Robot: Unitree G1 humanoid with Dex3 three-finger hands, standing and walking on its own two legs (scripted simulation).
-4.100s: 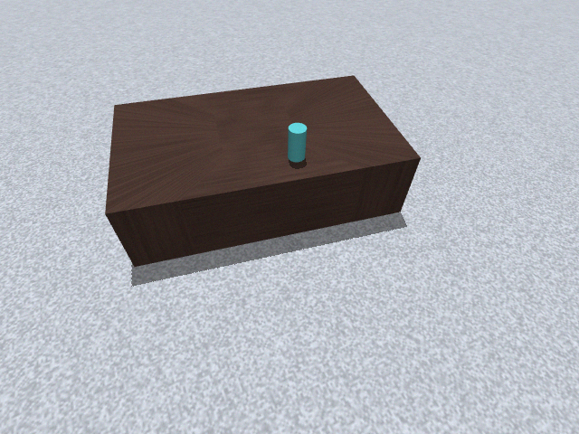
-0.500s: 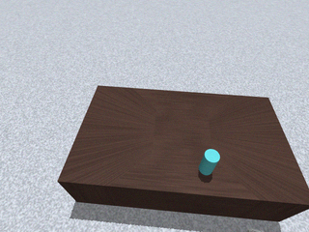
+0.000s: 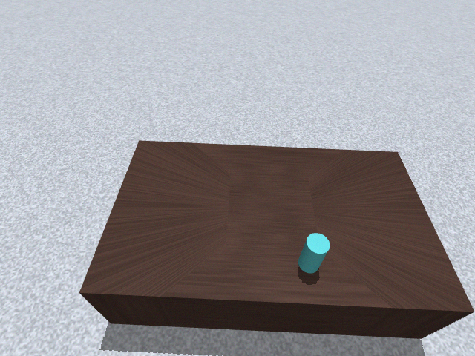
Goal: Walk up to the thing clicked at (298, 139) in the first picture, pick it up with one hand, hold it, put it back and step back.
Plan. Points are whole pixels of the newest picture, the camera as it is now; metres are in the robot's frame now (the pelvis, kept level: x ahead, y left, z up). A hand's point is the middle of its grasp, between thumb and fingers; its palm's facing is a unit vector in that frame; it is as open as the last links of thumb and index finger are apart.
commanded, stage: walk up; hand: right
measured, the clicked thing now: (313, 253) +0.49 -0.24 -0.38
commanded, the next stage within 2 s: stand in 0.26 s
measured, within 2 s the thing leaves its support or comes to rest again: neither
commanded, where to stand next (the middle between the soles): +0.05 +0.00 m, yaw -1 degrees
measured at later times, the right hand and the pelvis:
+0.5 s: hand out of the picture +0.10 -0.25 -0.15, palm faces -0.01 +0.95 -0.32, open 7.4 cm; pelvis +0.01 +0.00 +0.00, yaw +0 degrees
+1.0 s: hand out of the picture +0.09 -0.26 -0.15, palm faces -0.03 +0.94 -0.33, open 7.4 cm; pelvis +0.01 -0.01 +0.00, yaw +1 degrees
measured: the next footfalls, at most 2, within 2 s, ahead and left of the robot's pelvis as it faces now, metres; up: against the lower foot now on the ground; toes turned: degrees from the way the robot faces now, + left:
none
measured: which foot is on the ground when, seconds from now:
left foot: down 0.00-1.00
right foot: down 0.00-1.00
